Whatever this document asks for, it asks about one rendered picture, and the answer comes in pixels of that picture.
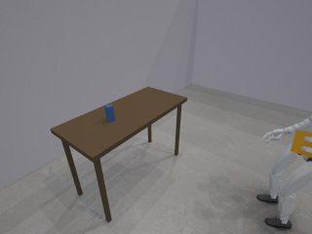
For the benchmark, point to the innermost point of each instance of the table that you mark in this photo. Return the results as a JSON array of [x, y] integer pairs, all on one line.
[[93, 136]]

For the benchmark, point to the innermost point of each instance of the sponge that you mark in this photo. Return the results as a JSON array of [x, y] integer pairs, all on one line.
[[298, 142]]

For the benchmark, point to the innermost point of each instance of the left robot hand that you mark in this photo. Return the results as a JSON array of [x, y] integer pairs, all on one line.
[[306, 148]]

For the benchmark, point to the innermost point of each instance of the left robot shin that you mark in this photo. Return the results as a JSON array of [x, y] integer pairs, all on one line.
[[286, 207]]

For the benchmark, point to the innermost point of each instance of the right robot forearm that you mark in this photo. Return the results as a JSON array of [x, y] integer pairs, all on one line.
[[290, 130]]

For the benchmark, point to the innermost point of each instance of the right robot hand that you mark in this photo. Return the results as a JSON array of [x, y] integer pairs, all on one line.
[[278, 134]]

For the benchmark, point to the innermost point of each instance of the robot torso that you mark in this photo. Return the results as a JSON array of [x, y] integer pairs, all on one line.
[[306, 158]]

